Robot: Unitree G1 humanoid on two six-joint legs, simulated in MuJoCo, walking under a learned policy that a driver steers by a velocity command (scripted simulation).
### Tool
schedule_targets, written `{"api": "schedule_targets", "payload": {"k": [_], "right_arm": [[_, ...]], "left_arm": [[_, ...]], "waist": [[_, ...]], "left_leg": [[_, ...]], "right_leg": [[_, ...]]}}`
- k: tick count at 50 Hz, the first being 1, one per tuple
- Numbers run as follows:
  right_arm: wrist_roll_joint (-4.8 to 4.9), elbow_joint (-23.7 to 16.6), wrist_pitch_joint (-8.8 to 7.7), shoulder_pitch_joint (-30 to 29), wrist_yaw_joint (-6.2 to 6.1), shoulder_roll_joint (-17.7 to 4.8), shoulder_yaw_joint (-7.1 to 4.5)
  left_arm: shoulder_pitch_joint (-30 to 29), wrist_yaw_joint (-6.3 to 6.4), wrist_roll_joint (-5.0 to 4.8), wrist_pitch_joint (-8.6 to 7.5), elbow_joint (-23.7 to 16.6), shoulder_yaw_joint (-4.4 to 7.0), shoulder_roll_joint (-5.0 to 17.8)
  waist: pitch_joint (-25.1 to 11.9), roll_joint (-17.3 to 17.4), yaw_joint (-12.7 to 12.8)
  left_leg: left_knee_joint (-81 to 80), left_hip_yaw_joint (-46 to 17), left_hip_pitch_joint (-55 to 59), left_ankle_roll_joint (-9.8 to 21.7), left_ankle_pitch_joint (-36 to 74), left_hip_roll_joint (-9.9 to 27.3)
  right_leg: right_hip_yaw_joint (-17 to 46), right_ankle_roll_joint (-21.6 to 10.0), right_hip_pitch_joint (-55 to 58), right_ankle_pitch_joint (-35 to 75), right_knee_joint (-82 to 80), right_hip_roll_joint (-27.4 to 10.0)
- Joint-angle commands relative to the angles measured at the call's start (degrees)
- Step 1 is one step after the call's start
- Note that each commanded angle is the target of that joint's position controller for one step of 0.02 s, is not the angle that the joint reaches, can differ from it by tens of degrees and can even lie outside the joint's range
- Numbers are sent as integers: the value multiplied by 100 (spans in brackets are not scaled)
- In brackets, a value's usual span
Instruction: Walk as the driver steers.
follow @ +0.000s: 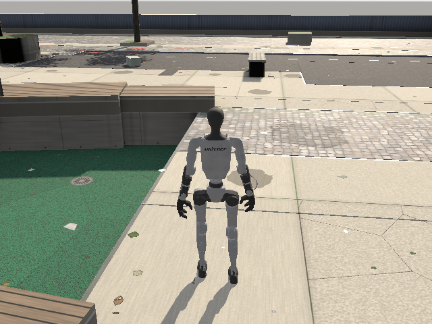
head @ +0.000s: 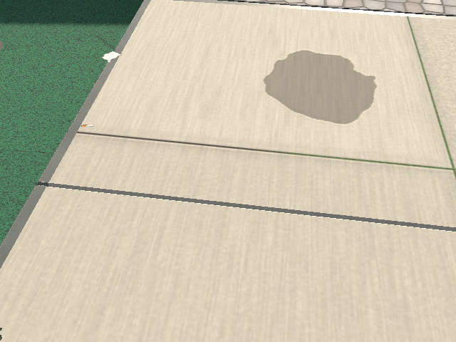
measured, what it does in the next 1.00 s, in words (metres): walks ahead: right foot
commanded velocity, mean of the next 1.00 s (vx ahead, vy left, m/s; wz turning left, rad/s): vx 0.46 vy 0.00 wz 0.00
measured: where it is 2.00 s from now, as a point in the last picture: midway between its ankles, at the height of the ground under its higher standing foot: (231, 188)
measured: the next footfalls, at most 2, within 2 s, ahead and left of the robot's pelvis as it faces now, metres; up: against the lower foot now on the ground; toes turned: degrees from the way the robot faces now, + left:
right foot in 0.50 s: +0.43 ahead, -0.12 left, +0.00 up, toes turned -2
left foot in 1.06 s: +0.73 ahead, +0.12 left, +0.00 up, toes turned +3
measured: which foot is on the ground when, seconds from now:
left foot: down 0.00-0.50, up 0.52-1.00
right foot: down 0.00-0.08, up 0.10-0.48, down 0.50-1.00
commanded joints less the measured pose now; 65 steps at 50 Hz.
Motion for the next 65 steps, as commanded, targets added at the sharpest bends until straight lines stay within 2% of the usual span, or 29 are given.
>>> {"api": "schedule_targets", "payload": {"k": [1,3,4,5,6,8,10,15,19,22,24,25,26,27,28,30,32,35,42,47,50,52,53,54,55,56,58,59,65], "right_arm": [[41,-460,-300,-426,101,-280,-24],[40,64,-304,1123,94,-701,-226],[28,331,-287,2100,108,-1511,-472],[-67,286,-294,2173,138,-1139,-314],[-133,148,-307,1674,117,-707,-164],[-139,-76,-281,1094,147,-539,-52],[-160,-100,-185,1048,126,-343,53],[-200,-264,-98,946,-85,-717,44],[-66,-145,-143,1317,-122,-895,-59],[-91,-166,-82,1211,-115,-990,-140],[-167,-234,40,1061,-98,-979,-148],[-225,-365,59,1044,-76,-817,-68],[-177,-420,-51,1862,11,112,169],[-37,-355,-243,1597,64,-234,107],[126,-620,-344,946,76,-662,-16],[38,-758,-371,379,-34,-792,-93],[-26,-705,-192,672,-81,-575,-126],[-74,-848,-50,396,-114,-514,-152],[-116,-1316,-124,-1158,-29,-476,-145],[-45,-1595,-177,-1929,141,-467,-71],[-27,-1668,-236,-1810,227,-649,-107],[-43,-1372,-263,-731,215,-979,-287],[-87,-1070,-263,377,169,-1349,-435],[-179,-892,-222,1173,148,-1967,-592],[-146,-867,-208,1242,169,-1573,-460],[-110,-936,-224,759,167,-1223,-340],[-166,-1142,-223,-163,180,-831,-210],[-216,-1152,-245,-352,197,-687,-162],[-196,-883,-263,91,84,-927,-215]], "left_arm": [[70,-34,-30,-103,-231,175,938],[-860,-62,-14,-108,-634,148,886],[-1047,-55,27,-218,-928,69,521],[-975,-63,45,-326,-959,57,494],[-964,-130,-70,-378,-941,96,591],[-1054,-200,-114,-387,-946,109,523],[-1191,-225,-26,-322,-1009,182,536],[-2333,-279,56,-207,-1515,23,151],[-2952,-351,-6,-181,-1817,30,402],[-2613,-399,-3,-212,-1811,164,721],[-1171,-354,-21,-173,-1394,394,1114],[-193,-307,27,-138,-1170,496,1420],[364,-322,160,-135,-1012,570,1852],[210,-347,140,-149,-1011,422,1376],[-414,-351,90,-194,-1074,336,1127],[-1361,-389,164,-275,-1256,222,800],[-1517,-432,230,-312,-1178,151,574],[-1186,-338,203,-321,-1000,182,785],[-399,-115,123,-228,-833,217,1039],[110,-96,74,-107,-621,251,1096],[60,-75,59,-17,-601,311,1202],[-201,-79,69,43,-681,301,1196],[-212,-82,127,48,-782,212,993],[422,-143,170,-58,-875,21,356],[323,-169,104,-216,-816,16,446],[-192,-194,-66,-315,-953,159,983],[-790,-139,-30,-331,-1084,193,996],[-737,-109,28,-254,-1067,233,928],[-1182,-80,137,-33,-1260,242,651]], "waist": [[1043,-931,-172],[585,-264,-949],[185,1504,-1171],[-91,1601,-1002],[259,881,-700],[573,282,-401],[627,385,-280],[972,401,-322],[1062,542,-352],[596,634,5],[-337,763,744],[-998,423,1089],[-2027,-1206,577],[-2054,-1096,710],[-999,-920,539],[-206,-70,128],[-95,-314,-225],[219,-326,-270],[469,-213,164],[655,-205,403],[540,-343,199],[-113,-393,-421],[-914,-154,-830],[-1817,1182,-694],[-2167,1512,-740],[-1353,1149,-684],[-365,421,-371],[-176,499,-166],[230,339,-53]], "left_leg": [[-387,70,-861,199,60,73],[-1378,-590,1536,428,574,249],[-2110,-2669,3034,1010,826,1329],[-2555,-4127,3459,1338,1417,2164],[-2393,-3628,3231,1228,1731,2208],[-2522,-2369,2792,962,2268,1840],[-2719,-1505,2339,663,2872,1451],[-3293,-573,961,602,2857,985],[-3484,-522,1395,577,2793,1294],[-2671,-395,2249,383,4691,1494],[-831,-131,2128,163,6132,1242],[866,-43,852,7,4795,1000],[3266,-198,-1258,-352,761,-191],[4123,-1096,-1898,-205,-755,-252],[4345,-961,-2444,-90,-431,86],[3679,-742,-1911,-30,572,675],[3203,-764,-1258,-26,832,927],[2560,-625,-1483,-180,1115,1040],[147,-365,-2108,-426,2991,827],[-674,-276,-2192,-358,2719,644],[-946,-224,-1807,-138,2082,511],[-1129,91,-228,105,1930,143],[-921,-336,1468,387,1995,532],[-1172,-2874,3841,1284,1228,2033],[-2102,-4483,4171,1495,681,2382],[-2152,-3724,3551,1163,501,2179],[-2457,-2303,1848,877,1314,1742],[-2649,-1882,1287,779,1594,1534],[-3176,-1032,885,896,2627,1343]], "right_leg": [[2116,-1165,-138,-115,-1592,-1564],[793,-571,-1506,1739,-148,-705],[-360,-36,-2910,1749,2174,262],[125,-29,-3782,-452,3519,389],[465,-218,-4198,-403,4253,24],[303,-395,-4443,444,4168,-396],[74,-355,-4074,905,3629,-603],[-414,5,-3062,2228,1243,-351],[-368,-143,-2588,2740,69,-170],[-372,-429,-2020,2440,-162,47],[-585,-700,-244,2074,-48,377],[339,-1009,1476,1813,115,-425],[3432,-2038,3292,148,-688,-1969],[4617,-1971,3171,-411,-1661,-2037],[3697,-1622,2327,-251,-1758,-1874],[2183,-1296,432,1072,-2010,-1479],[1433,-1207,-393,1452,-2293,-1138],[997,-1352,-790,1550,-2663,-1049],[450,-1125,-84,1980,-2747,-930],[374,-1084,775,2127,-2386,-1209],[444,-950,1200,2798,-1939,-1436],[143,-741,1078,4594,-666,-1132],[-117,-551,264,4256,778,-808],[-435,-96,-2122,2025,3126,115],[377,-107,-3058,-811,4087,428],[571,-242,-3604,-569,4512,46],[282,-300,-3369,421,3972,-511],[316,-291,-2995,720,3618,-698],[201,-11,-3216,1867,2213,-805]]}}
Keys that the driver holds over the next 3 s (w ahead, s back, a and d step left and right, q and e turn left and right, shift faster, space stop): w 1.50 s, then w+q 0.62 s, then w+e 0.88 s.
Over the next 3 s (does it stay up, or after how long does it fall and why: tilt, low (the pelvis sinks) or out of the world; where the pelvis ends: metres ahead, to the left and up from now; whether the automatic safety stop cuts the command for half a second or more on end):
stays up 1.64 0.11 0.02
